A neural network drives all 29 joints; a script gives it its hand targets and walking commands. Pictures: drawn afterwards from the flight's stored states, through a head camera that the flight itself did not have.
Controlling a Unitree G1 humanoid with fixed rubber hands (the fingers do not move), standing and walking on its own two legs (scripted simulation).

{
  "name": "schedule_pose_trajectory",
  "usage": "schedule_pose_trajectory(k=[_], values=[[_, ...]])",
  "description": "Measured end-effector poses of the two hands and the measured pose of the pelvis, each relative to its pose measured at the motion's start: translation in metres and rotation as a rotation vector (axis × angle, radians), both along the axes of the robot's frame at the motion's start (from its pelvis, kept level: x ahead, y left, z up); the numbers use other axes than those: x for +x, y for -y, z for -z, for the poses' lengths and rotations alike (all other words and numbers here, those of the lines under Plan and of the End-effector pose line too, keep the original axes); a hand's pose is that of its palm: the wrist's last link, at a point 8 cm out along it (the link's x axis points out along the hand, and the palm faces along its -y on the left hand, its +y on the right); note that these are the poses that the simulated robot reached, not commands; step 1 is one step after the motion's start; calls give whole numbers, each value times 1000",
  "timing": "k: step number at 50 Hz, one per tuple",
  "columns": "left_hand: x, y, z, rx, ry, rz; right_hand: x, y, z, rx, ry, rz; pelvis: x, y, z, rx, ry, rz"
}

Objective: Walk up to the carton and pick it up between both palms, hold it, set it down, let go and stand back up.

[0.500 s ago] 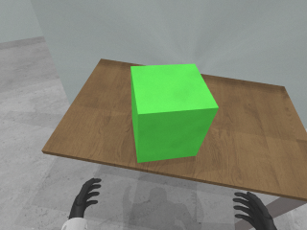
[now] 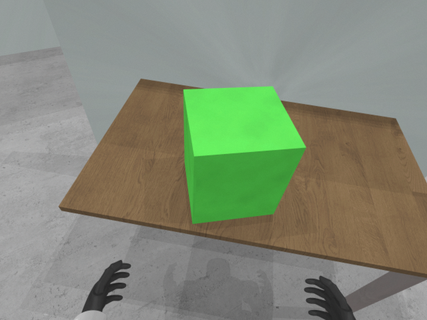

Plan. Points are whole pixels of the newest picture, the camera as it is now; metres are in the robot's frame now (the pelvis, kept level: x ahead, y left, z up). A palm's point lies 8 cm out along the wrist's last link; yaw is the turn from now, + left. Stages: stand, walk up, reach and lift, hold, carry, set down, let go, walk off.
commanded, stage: set down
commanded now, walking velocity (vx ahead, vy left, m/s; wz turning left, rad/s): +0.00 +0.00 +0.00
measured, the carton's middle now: (231, 156) +0.47 +0.02 +0.01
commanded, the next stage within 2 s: let go in 0.20 s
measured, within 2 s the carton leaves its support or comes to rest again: neither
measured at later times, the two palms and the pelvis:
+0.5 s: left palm (96, 308) +0.13 +0.23 -0.07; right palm out of the picture +0.17 -0.22 -0.07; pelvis +0.01 +0.00 +0.00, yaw +0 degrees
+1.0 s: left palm out of the picture +0.09 +0.30 -0.10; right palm out of the picture +0.16 -0.23 -0.09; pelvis +0.01 +0.01 +0.00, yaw +0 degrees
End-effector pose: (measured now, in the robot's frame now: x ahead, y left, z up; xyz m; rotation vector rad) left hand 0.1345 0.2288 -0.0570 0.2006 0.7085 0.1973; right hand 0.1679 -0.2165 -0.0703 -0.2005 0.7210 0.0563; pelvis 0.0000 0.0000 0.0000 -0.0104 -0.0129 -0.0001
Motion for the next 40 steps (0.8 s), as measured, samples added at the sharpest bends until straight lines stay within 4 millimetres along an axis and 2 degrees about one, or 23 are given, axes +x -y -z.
schedule_pose_trajectory(k=[13,24,35,37,40], values=[[6,-2,6,-16,-39,36,7,1,1,-41,10,13,8,-2,0,-1,-9,-1],[0,-4,16,-22,-105,63,4,2,2,-71,13,14,7,-2,0,-1,-1,-1],[11,-10,11,5,-94,76,4,0,5,-62,7,25,9,-2,0,-1,-3,-1],[10,-13,13,16,-84,86,1,3,9,-92,-31,9,9,-1,0,-1,-4,-1],[-2,-28,21,52,-124,94,-5,9,14,-126,-105,13,10,-2,0,-1,-4,-1]])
